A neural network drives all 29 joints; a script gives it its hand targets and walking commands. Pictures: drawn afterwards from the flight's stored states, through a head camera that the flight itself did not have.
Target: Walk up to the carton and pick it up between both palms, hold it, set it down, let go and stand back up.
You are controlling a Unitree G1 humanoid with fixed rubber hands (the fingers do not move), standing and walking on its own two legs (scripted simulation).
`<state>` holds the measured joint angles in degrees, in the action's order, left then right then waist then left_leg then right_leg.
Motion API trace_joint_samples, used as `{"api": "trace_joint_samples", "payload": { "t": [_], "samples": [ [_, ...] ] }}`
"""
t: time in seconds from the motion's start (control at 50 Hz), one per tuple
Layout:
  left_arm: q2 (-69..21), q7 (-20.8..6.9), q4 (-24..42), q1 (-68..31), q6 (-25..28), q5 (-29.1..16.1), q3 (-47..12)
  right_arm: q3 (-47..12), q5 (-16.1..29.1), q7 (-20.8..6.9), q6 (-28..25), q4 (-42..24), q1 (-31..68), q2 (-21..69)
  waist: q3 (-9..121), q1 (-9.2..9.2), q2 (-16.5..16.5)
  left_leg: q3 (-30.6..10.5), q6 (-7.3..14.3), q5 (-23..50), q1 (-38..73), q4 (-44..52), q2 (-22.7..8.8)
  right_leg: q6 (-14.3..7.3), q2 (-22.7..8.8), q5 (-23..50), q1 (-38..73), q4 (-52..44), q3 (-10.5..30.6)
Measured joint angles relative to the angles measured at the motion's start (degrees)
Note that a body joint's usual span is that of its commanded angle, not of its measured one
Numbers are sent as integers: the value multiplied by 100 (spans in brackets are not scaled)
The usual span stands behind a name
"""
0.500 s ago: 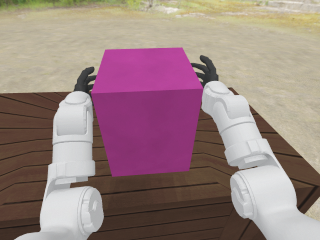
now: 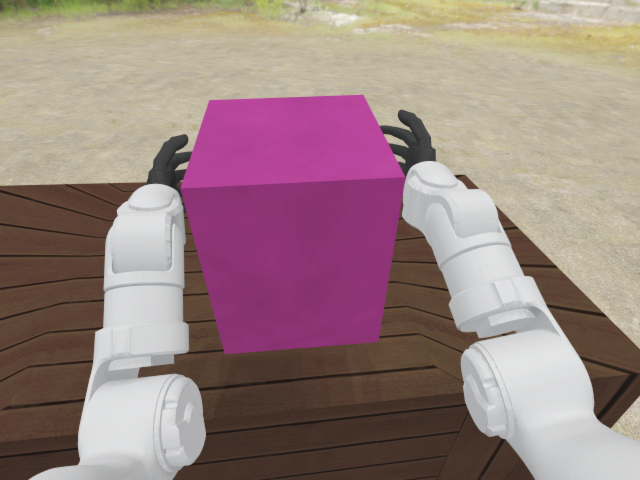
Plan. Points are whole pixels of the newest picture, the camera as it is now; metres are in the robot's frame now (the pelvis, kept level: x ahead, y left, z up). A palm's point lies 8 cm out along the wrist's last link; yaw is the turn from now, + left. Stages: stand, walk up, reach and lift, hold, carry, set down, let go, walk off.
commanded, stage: hold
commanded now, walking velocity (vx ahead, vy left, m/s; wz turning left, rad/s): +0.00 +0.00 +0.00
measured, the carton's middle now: (295, 222) +0.39 +0.01 +0.20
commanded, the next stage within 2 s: none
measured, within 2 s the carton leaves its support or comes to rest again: neither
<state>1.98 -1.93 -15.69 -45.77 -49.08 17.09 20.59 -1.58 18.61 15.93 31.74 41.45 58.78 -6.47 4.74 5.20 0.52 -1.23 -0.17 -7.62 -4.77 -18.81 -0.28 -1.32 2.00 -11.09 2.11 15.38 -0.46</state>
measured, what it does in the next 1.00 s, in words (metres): stands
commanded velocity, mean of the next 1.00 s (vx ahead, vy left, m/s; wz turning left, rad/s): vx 0.00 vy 0.00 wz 0.00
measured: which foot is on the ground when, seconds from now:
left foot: down 0.00-1.00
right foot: down 0.00-1.00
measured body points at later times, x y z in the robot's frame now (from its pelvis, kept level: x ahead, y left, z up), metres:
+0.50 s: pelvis +0.00 +0.00 +0.00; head -0.08 +0.01 +0.44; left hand +0.38 +0.16 +0.25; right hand +0.39 -0.13 +0.28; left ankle +0.04 +0.12 -0.75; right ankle -0.02 -0.10 -0.75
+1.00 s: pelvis +0.00 +0.00 +0.00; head -0.08 +0.01 +0.44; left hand +0.38 +0.16 +0.25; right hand +0.39 -0.14 +0.28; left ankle +0.04 +0.12 -0.75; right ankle -0.02 -0.10 -0.75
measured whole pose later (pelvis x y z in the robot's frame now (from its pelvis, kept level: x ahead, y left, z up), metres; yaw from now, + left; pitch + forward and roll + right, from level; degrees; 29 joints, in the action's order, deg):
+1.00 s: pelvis +0.00 +0.00 +0.00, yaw +0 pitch -6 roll -1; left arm 1.5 -1.8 -15.4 -45.7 -49.1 17.5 20.8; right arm -1.6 18.7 15.8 31.4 41.4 58.4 -6.6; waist 4.7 5.0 0.7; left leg -1.0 -0.1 -7.7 -4.6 -18.8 -0.3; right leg -1.3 2.1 -11.1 2.2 15.4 -0.2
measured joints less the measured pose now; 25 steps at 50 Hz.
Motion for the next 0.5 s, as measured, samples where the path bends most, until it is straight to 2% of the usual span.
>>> {"api": "trace_joint_samples", "payload": {
  "t": [0.32, 0.5],
  "samples": [
    [-38, -6, 184, 88, -46, 21, -23, -27, 61, 34, 27, -209, -131, -4, -36, 19, 16, 15, 13, -11, 35, -9, 3, 12, -3, 8, 40, -16, 20],
    [-27, -3, 84, 38, -25, 34, -17, 38, 17, 1, -5, -81, -75, 14, -21, -16, -8, 32, 27, 21, -14, 0, 13, 24, -14, 21, -35, 21, 35]
  ]
}}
